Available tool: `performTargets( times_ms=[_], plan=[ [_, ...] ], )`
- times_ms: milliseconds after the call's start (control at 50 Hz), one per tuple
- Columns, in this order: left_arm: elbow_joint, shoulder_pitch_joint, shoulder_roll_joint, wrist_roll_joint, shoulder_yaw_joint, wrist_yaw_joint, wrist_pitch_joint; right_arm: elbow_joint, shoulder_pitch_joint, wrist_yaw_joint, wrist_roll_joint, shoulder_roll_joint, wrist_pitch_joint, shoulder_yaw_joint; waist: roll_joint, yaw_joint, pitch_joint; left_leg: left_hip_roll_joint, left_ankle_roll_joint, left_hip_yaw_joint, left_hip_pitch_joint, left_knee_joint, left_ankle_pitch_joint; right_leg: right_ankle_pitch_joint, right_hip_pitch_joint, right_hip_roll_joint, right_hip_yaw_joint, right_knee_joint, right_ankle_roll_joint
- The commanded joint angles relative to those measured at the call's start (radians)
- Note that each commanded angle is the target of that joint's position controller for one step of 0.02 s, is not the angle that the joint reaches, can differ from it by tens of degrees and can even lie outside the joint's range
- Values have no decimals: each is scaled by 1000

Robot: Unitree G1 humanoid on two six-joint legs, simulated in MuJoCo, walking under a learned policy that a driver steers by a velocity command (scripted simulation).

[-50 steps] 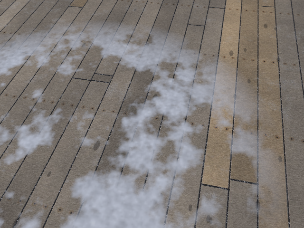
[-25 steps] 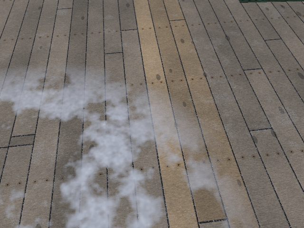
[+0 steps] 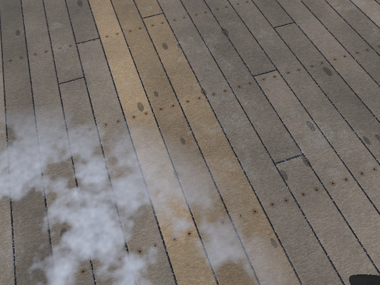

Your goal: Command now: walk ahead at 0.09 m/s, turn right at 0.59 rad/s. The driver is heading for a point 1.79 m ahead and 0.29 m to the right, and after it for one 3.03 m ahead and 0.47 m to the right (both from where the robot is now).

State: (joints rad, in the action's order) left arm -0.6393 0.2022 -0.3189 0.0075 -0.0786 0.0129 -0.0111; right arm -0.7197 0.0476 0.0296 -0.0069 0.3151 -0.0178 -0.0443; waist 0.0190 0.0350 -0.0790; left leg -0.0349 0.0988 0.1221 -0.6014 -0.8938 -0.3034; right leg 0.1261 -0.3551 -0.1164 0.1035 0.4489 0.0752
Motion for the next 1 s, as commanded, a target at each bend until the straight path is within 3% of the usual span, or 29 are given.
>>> performTargets(
  times_ms=[20,100,140,160,180,200,220,240,260,280,320,360,420,480,540,560,580,600,620,640,660,680,720,800,880,940,960,980,1000],
  plan=[
    [87,-44,-160,1,-45,17,-6,41,51,1,6,84,7,-24,-132,-34,207,39,3,-19,140,83,62,-130,65,226,251,-94,150],
    [92,-37,-149,0,-42,14,-17,57,31,-11,9,95,-15,-33,-183,-22,187,64,-23,-9,181,240,13,-141,125,231,351,-28,132],
    [101,-62,-135,13,-37,16,-23,44,89,-19,10,98,-30,-42,-188,-60,187,57,-56,-25,288,456,131,-161,133,200,371,35,92],
    [105,-42,-108,12,-29,18,-25,40,114,-18,1,133,-34,-54,-141,-56,196,-35,-93,29,393,533,237,-36,79,156,341,104,47],
    [100,31,-48,-5,-13,17,-26,60,91,-10,-12,195,-25,-65,92,2,214,-257,-182,218,496,550,458,338,-34,34,178,329,-14],
    [136,20,-111,1,-30,14,-16,43,108,-14,-43,217,-17,-72,307,7,166,-384,-357,440,490,576,605,565,-235,-41,50,521,-67],
    [107,50,-188,-5,-53,14,-12,63,93,-14,-30,160,-18,-60,195,-5,170,-381,-384,395,498,557,599,517,-258,29,70,685,-103],
    [82,44,-205,7,-64,14,-20,69,70,-10,-18,113,-16,-49,120,-9,158,-311,-336,264,494,529,575,446,-262,44,60,740,-123],
    [64,49,-177,11,-62,19,-34,76,52,-8,-8,99,-10,-45,86,-4,152,-253,-295,179,501,516,535,403,-267,56,43,766,-144],
    [71,36,-153,10,-54,19,-43,73,45,-4,3,99,-4,-45,92,-12,135,-241,-293,141,503,517,540,361,-288,68,30,777,-159],
    [91,-5,-102,19,-37,11,-48,65,66,5,-4,109,9,-47,125,-32,127,-201,-294,49,498,542,537,311,-266,82,-33,708,-174],
    [116,-53,-81,20,-27,6,-46,59,89,11,-8,125,20,-56,159,-62,144,-217,-309,21,545,548,537,302,-256,104,-61,608,-181],
    [134,-75,-69,12,-18,-5,-46,58,79,6,-2,160,28,-71,176,-74,171,-245,-312,-27,528,551,522,291,-139,135,-97,445,-167],
    [135,-60,-89,13,-26,-17,-53,52,74,-6,13,178,27,-79,190,-71,171,-269,-303,-50,508,542,479,264,-47,133,-135,306,-138],
    [110,15,-91,12,-39,-27,-57,42,55,-9,39,176,25,-81,163,-20,166,-256,-239,-101,455,454,383,94,110,103,-177,43,-69],
    [99,46,-110,8,-48,-20,-55,17,108,-13,38,140,21,-71,93,-15,170,-218,-175,-148,363,367,282,-12,240,103,-132,-53,-32],
    [109,72,-200,7,-69,-5,-50,27,133,-20,-4,71,20,-49,-173,-35,180,-111,-73,-252,143,108,-46,-308,403,313,160,-104,44],
    [133,48,-260,-27,-71,-6,-34,81,64,-12,-18,70,17,-43,-328,-14,183,9,-23,-198,-50,-117,-362,-474,360,525,389,-94,255],
    [125,66,-198,-42,-55,-12,-12,80,12,-4,-2,121,18,-60,-217,39,211,-14,-26,-97,-38,-242,-361,-405,312,499,353,-115,284],
    [108,27,-160,-39,-38,-11,3,70,18,-2,14,130,23,-66,-182,6,175,-31,-38,-75,-26,-266,-290,-345,278,433,256,-111,225],
    [104,-23,-140,-25,-33,-7,8,43,49,4,12,121,28,-68,-144,-20,162,-38,-37,-70,-18,-242,-219,-279,267,376,194,-107,170],
    [102,-57,-117,-10,-21,-4,10,31,64,7,3,125,34,-70,-153,-30,149,-37,-27,-73,-5,-228,-160,-306,253,354,162,-104,147],
    [95,-71,-89,-16,-4,5,12,17,97,2,5,106,35,-66,-158,-50,166,-20,-12,-84,75,-228,-80,-377,221,323,116,-104,146],
    [69,-71,-80,-19,0,9,12,18,76,-4,10,60,37,-44,-154,-31,155,-27,-6,-84,153,17,-51,-275,237,307,107,-107,143],
    [36,-67,-94,-22,0,-2,6,19,68,-7,13,71,37,-41,-159,-9,120,-16,-18,-98,255,192,-92,-149,189,320,164,-111,162],
    [9,-95,-60,-10,17,-7,7,-8,122,-12,7,48,26,-32,-125,-54,111,-3,-43,-112,390,453,81,-96,146,288,169,-84,122],
    [-8,-69,-44,-11,23,-8,13,-13,135,-14,-7,58,19,-29,-90,-59,121,-24,-60,-83,475,529,230,-64,114,264,160,-80,79],
    [-19,-41,-31,-27,28,-10,22,-10,149,-11,-15,101,16,-34,-27,-39,146,-98,-85,-12,551,515,411,2,81,220,123,-44,31],
    [-26,10,-39,-31,20,-17,29,-23,121,-11,-3,158,16,-49,92,23,144,-108,-127,-24,519,448,371,68,80,150,52,-57,-3]
  ],
)
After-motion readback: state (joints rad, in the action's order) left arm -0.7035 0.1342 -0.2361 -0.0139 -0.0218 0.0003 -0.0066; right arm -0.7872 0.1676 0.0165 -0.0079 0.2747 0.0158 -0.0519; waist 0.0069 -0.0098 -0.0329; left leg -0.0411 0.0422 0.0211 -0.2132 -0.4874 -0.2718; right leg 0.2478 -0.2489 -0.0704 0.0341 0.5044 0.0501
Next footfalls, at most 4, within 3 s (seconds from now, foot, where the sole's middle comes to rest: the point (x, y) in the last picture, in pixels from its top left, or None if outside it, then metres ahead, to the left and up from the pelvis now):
0.16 left None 0.14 0.15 -0.78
0.56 right None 0.04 -0.10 -0.78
0.96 left None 0.13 0.12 -0.78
2.42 left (230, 260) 0.49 -0.06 -0.78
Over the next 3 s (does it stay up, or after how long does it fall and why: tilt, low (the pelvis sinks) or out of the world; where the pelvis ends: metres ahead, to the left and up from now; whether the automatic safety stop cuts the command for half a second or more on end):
stays up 0.57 -0.24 -0.01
